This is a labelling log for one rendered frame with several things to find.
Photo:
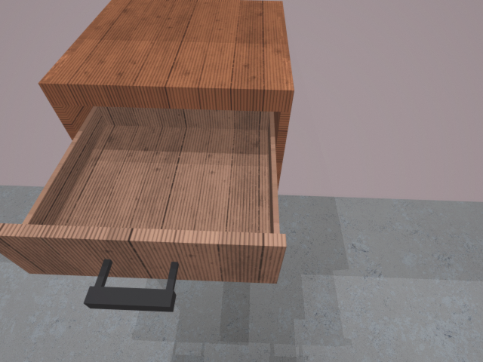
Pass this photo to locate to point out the handle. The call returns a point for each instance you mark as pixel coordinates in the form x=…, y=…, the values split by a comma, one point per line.
x=137, y=299

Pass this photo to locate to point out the drawer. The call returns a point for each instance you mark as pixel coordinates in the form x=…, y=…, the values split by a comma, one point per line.
x=145, y=187

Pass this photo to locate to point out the cabinet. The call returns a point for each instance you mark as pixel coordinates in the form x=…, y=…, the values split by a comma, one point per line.
x=178, y=54

